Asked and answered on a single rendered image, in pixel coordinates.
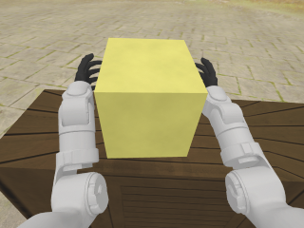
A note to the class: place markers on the right robot hand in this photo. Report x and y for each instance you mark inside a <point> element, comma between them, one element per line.
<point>208,75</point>

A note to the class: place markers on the left robot hand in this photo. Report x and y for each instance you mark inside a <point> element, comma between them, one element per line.
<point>84,72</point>

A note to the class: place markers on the robot left forearm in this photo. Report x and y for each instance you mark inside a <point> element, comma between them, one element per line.
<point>76,129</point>

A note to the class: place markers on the left robot upper arm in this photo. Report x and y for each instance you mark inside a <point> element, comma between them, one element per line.
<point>76,201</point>

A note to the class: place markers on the pedestal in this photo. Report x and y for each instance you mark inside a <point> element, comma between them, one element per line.
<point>152,192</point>

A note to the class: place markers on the carton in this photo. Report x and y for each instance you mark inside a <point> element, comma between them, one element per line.
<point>149,96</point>

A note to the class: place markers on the right robot upper arm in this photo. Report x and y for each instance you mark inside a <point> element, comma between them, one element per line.
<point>257,193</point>

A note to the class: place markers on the robot right forearm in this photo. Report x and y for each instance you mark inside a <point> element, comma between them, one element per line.
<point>238,148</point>

